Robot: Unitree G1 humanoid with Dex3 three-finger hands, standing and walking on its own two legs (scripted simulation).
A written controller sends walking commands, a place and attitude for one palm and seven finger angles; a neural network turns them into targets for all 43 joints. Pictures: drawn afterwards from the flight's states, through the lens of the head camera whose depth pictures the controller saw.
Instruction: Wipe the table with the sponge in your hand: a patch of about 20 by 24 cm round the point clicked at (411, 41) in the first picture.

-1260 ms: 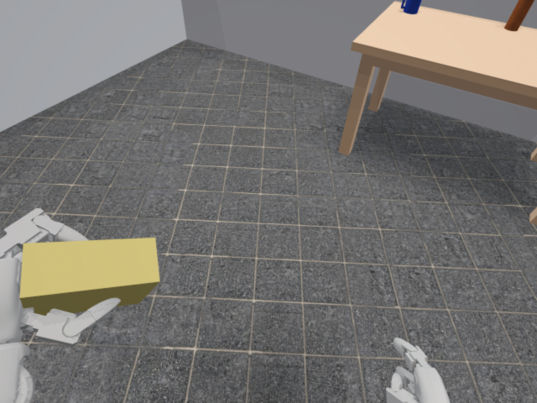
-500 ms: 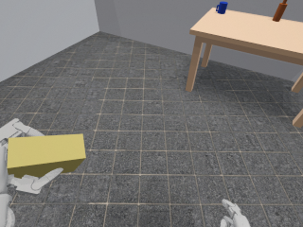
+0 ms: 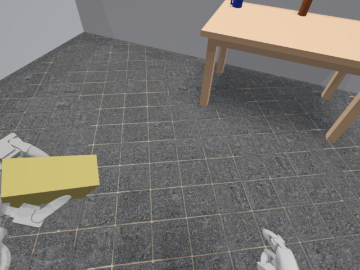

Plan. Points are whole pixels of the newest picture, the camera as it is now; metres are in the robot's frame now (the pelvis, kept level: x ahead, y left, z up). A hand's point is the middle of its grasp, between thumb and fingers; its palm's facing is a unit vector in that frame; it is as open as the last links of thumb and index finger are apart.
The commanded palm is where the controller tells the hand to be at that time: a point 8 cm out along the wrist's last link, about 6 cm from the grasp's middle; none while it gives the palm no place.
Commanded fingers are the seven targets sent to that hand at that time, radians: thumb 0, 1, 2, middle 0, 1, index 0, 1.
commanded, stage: walk to a spot facing it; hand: left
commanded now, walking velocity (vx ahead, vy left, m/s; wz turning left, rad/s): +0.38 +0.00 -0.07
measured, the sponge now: (64, 180) +0.23 +0.21 +0.15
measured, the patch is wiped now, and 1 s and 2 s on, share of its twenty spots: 0.00 0.00 0.00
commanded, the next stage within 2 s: none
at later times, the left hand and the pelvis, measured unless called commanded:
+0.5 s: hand (114, 110) +0.38 +0.16 +0.18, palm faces +0.34 -0.78 -0.53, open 9.5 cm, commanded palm +0.32 +0.22 +0.18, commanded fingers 0.00 0.10 1.30 -1.20 -1.60 -1.20 -1.60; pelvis +0.16 -0.07 +0.00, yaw +0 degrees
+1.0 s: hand (129, 63) +0.53 +0.16 +0.20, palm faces +0.39 -0.78 -0.49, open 9.5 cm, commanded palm +0.48 +0.22 +0.18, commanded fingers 0.00 0.10 1.30 -1.20 -1.60 -1.20 -1.60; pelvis +0.32 -0.07 +0.00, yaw +1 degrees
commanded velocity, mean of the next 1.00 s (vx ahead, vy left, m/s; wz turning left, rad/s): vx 0.38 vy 0.00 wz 0.08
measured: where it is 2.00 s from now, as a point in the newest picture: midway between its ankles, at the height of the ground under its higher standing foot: (199, 203)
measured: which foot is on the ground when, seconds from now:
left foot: down 0.00-0.24, up 0.26-0.70, down 0.72-1.00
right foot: up 0.00-0.20, down 0.22-0.74, up 0.76-1.00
